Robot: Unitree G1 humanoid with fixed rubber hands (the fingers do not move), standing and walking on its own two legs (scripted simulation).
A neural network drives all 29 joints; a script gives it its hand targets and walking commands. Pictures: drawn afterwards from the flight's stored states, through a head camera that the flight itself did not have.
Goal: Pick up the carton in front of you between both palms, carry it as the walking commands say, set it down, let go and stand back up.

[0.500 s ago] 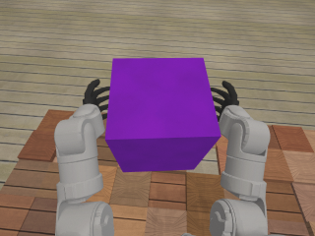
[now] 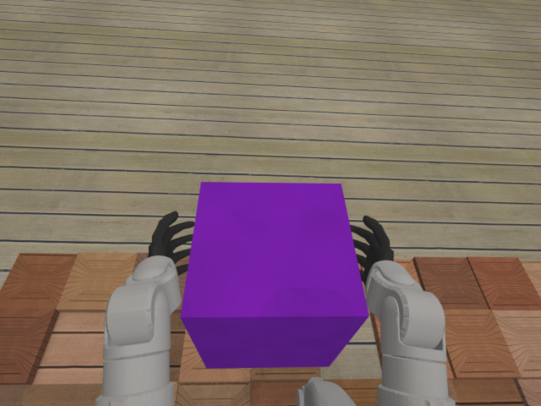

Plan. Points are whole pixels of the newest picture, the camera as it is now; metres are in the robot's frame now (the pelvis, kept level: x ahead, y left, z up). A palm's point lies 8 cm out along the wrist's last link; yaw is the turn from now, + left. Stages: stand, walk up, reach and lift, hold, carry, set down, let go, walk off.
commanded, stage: carry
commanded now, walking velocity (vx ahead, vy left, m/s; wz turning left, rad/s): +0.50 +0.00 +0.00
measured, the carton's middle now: (269, 281) +0.30 -0.01 -0.01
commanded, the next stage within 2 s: none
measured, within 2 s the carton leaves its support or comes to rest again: neither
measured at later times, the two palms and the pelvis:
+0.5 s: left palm (184, 109) +0.59 +0.14 +0.09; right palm (344, 118) +0.59 -0.17 +0.09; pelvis +0.34 +0.00 -0.01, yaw -2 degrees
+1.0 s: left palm (200, 11) +1.01 +0.14 +0.10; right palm (315, 19) +1.02 -0.17 +0.09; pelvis +0.67 -0.02 -0.02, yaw +0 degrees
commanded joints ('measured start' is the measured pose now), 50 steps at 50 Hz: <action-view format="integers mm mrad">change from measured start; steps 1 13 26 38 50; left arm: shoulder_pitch -207 -93 -286 -622 -874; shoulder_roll -881 -667 -549 -667 -674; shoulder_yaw -608 -680 -527 -465 -463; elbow -214 -464 -257 24 61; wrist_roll -136 -232 -137 -88 -230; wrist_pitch -42 25 98 -21 -57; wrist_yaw -1 -13 12 56 64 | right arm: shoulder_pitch -268 -97 -334 -643 -884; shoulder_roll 892 622 586 688 646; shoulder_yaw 643 659 588 520 414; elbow -241 -450 -274 65 70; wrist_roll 205 169 173 138 112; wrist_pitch -19 50 102 7 -20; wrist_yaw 42 3 -38 -40 -103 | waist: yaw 10 121 -56 -23 120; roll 150 -74 209 90 -188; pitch -342 -356 -81 -189 -496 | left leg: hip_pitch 461 -629 59 189 -522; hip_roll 213 49 382 204 -30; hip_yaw -142 -190 -808 -119 -161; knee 9 952 -202 -52 1098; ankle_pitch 776 -195 -391 382 -172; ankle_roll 62 -54 137 83 -10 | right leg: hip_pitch -103 979 -61 -76 937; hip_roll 26 -284 76 -18 -263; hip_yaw -59 375 72 -35 496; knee -160 -497 433 -129 -464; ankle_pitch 142 460 -285 139 443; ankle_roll -14 -279 -40 -55 -325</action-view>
